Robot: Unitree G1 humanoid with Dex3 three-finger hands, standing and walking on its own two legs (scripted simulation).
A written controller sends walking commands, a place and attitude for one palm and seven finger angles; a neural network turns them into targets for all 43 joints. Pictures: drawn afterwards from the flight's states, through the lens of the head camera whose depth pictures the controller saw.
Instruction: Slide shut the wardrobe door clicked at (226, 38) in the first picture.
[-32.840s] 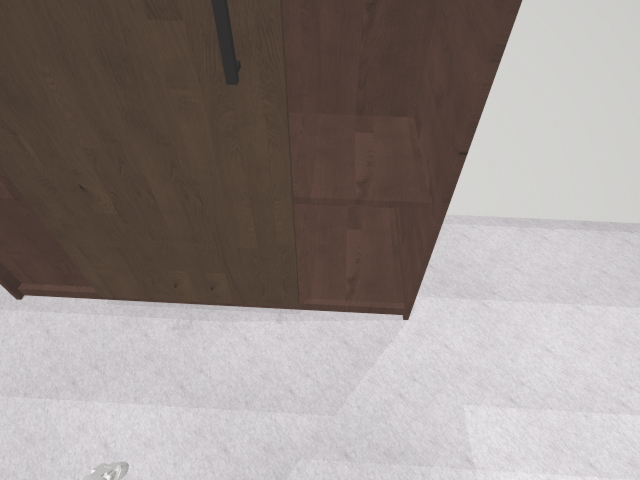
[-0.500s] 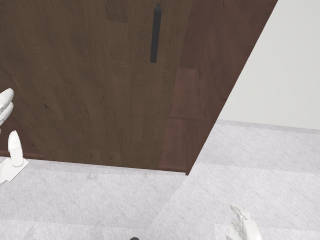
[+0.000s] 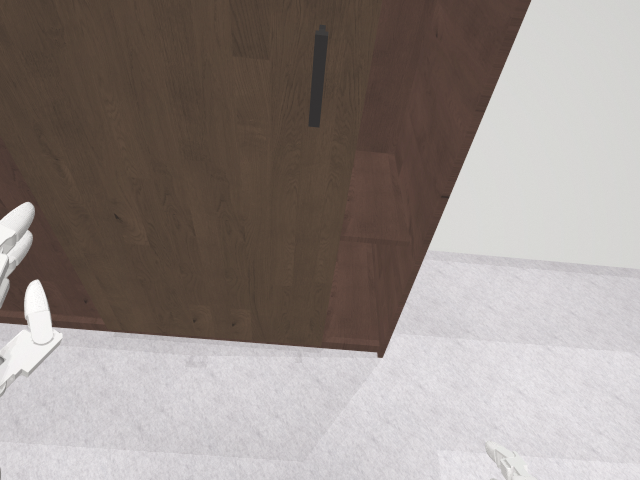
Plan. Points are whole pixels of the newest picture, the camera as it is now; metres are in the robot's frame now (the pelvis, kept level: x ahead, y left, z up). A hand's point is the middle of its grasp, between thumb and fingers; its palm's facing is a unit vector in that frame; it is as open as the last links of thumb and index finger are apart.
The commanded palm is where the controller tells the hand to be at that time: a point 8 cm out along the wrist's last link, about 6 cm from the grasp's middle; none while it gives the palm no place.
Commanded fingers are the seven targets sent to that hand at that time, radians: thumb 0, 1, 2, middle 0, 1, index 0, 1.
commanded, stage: stop stepping back and stand still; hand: left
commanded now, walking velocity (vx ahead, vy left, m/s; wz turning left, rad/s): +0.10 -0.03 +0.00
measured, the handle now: (318, 77) +0.68 +0.07 +0.21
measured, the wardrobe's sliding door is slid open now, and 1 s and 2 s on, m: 0.20 0.20 0.20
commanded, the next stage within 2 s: let the arm hang, fingers relaxed in 0.54 s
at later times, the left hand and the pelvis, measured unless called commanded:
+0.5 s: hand (66, 305) +0.22 +0.27 +0.16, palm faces +0.40 -0.79 -0.46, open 7.4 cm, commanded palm +0.16 +0.31 +0.18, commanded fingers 0.00 0.90 0.90 -0.20 -0.30 -0.20 -0.30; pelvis +0.02 +0.01 +0.00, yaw +0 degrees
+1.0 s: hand out of the picture +0.00 +0.19 -0.18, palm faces +0.06 -0.98 -0.16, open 7.0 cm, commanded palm none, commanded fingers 0.00 0.90 0.90 -0.20 -0.30 -0.20 -0.30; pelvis +0.00 +0.01 +0.00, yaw +2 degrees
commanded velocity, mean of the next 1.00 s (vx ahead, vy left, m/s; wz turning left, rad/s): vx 0.01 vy -0.01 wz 0.00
